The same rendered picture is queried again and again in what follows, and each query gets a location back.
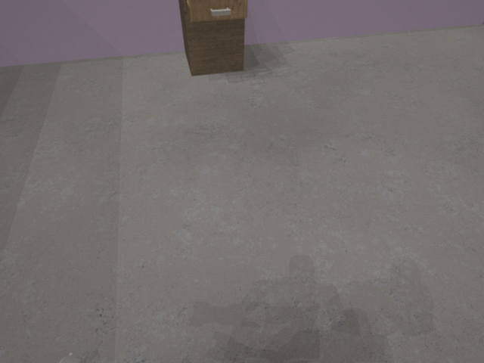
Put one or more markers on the drawer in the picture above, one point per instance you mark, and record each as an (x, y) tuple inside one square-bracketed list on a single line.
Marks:
[(199, 10)]

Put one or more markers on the robot left hand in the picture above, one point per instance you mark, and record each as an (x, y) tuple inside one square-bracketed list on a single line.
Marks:
[(81, 355)]

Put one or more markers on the cabinet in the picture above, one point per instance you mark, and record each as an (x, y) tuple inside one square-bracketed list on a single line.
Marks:
[(213, 46)]

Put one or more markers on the handle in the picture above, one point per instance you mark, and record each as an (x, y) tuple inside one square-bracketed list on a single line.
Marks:
[(220, 12)]

